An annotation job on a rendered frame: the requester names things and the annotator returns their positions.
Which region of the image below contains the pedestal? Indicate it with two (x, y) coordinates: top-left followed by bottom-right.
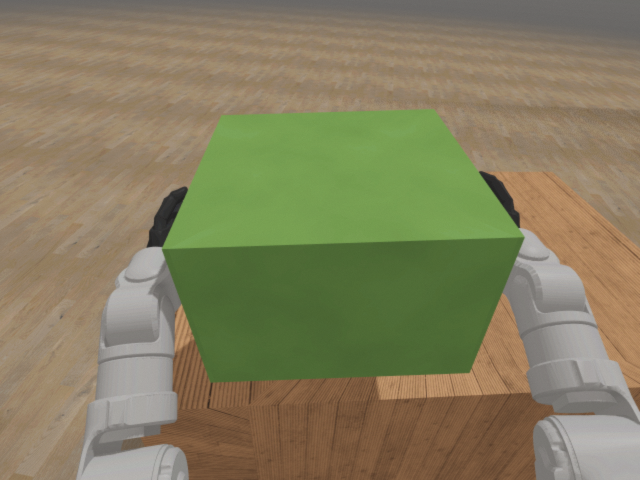
(140, 172), (640, 480)

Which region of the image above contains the robot right forearm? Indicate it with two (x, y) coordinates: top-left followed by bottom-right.
(502, 228), (640, 424)

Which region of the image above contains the robot right upper arm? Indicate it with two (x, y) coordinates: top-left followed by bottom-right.
(533, 415), (640, 480)

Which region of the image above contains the robot left upper arm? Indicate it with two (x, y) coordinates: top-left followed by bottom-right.
(80, 444), (189, 480)

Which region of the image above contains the carton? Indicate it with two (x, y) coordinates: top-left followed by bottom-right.
(162, 109), (525, 383)

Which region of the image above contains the left robot hand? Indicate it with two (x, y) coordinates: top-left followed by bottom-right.
(146, 186), (188, 248)

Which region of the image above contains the robot left forearm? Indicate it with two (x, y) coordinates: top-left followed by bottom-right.
(76, 247), (181, 480)

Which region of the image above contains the right robot hand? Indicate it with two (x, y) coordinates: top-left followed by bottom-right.
(479, 171), (520, 228)

